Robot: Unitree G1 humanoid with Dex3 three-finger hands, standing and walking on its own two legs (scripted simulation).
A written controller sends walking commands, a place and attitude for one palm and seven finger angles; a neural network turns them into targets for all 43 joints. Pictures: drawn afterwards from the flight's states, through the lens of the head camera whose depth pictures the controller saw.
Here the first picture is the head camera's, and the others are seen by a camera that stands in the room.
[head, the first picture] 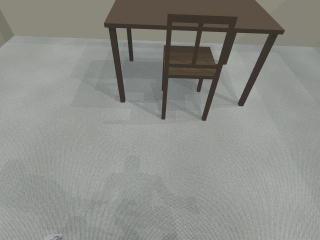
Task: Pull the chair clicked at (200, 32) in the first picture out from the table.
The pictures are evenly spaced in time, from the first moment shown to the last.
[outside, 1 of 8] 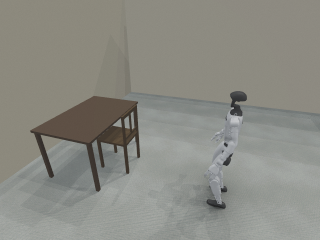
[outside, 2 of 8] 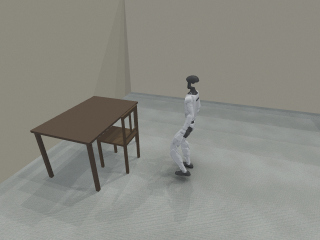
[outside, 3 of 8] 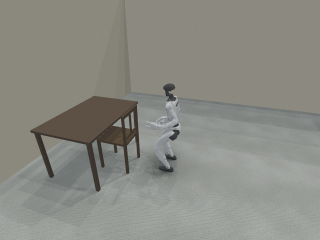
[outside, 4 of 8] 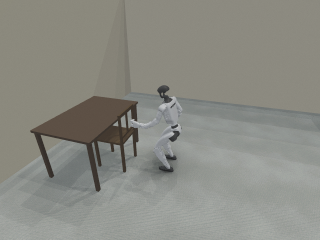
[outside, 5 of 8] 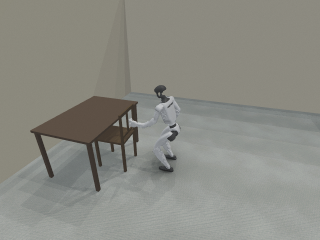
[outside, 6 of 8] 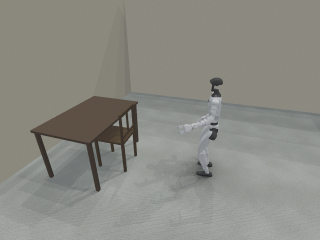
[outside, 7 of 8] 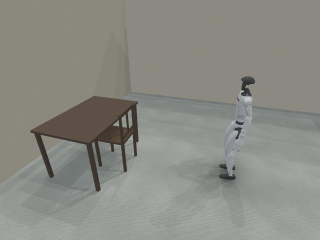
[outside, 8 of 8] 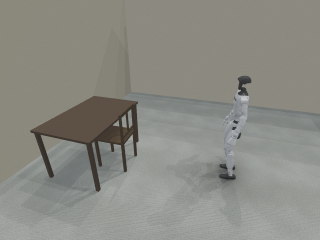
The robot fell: no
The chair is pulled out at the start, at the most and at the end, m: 0.00 0.00 -0.05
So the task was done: no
